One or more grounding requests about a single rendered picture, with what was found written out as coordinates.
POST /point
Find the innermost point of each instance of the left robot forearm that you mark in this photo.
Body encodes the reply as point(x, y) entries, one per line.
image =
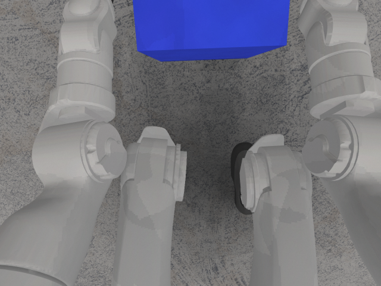
point(85, 65)

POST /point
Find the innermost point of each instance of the left robot upper arm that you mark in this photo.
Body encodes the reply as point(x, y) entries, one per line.
point(45, 242)

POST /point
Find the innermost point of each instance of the right robot forearm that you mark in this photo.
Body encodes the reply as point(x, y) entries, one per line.
point(339, 59)

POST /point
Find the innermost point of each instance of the carton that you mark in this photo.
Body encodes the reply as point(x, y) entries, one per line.
point(187, 30)

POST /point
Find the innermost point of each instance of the right robot shin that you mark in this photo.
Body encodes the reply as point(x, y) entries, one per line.
point(276, 140)

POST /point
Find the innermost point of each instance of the robot left thigh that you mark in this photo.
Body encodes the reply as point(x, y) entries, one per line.
point(145, 222)

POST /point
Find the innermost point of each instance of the right robot upper arm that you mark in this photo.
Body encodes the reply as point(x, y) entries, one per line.
point(345, 153)

